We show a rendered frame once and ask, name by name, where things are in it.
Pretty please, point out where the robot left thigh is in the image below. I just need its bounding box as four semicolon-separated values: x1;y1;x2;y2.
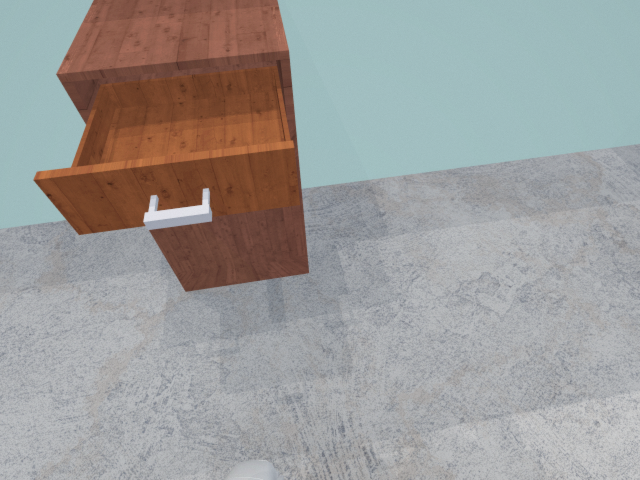
223;460;284;480

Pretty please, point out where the drawer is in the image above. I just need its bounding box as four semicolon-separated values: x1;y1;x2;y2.
33;66;300;235

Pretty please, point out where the handle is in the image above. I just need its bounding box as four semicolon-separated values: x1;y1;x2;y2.
143;188;212;230

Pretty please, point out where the cabinet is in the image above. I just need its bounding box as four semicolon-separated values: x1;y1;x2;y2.
56;0;309;292

